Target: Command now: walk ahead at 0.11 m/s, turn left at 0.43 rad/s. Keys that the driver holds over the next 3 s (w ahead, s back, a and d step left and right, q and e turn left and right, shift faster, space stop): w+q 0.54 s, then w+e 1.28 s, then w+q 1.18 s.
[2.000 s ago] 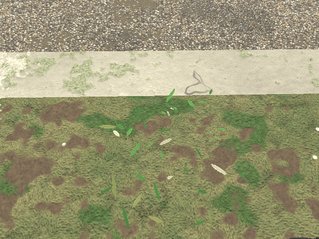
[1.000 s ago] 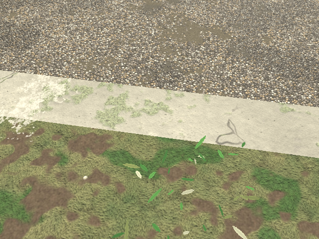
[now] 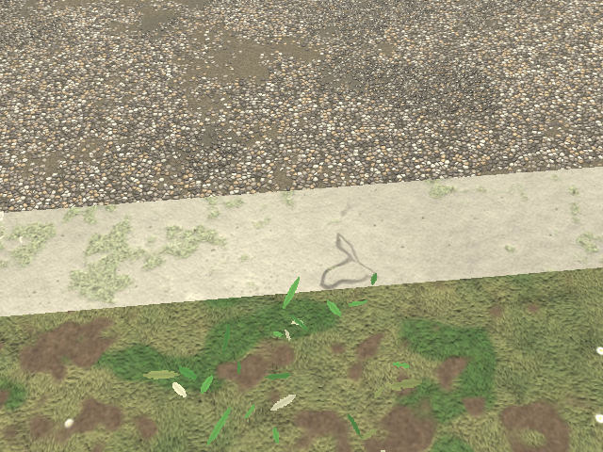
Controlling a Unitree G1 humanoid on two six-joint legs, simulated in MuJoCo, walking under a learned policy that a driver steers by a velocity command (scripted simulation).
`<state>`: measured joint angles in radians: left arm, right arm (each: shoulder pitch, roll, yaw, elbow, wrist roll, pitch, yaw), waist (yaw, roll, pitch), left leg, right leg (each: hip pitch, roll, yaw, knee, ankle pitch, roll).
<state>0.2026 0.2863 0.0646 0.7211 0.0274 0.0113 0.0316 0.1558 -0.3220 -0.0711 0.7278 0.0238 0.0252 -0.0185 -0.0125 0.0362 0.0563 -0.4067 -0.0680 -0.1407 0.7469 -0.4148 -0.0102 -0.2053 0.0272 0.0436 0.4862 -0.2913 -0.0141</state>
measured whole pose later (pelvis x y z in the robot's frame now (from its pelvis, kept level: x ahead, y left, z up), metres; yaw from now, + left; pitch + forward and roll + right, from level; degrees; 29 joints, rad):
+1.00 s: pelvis +0.43 +0.14 +0.00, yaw +13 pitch +1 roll -1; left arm 0.26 0.29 0.05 0.69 0.00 -0.07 -0.04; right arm 0.26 -0.30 -0.02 0.71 0.00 -0.09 0.01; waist 0.01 0.02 0.05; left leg -0.45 0.02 -0.07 1.18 -0.35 0.01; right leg -0.30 0.12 0.02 0.43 -0.14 -0.09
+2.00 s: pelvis +0.83 +0.15 +0.00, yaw -17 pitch +1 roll +1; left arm 0.37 0.20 0.02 0.71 0.02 -0.02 -0.01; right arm 0.22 -0.29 -0.05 0.73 0.01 -0.01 -0.03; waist 0.02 0.03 0.01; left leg -0.64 0.05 -0.06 1.20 -0.26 0.01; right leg -0.32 0.07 0.01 0.54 -0.22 -0.09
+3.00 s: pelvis +1.00 +0.12 -0.01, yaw +11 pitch +0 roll -2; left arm 0.08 0.27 -0.07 0.48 0.11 0.03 -0.02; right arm 0.10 -0.26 0.07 0.42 -0.04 0.08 0.02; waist 0.01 -0.02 0.01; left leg -0.31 -0.15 -0.33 0.64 -0.29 0.00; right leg -0.24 0.01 -0.07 0.57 -0.32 -0.01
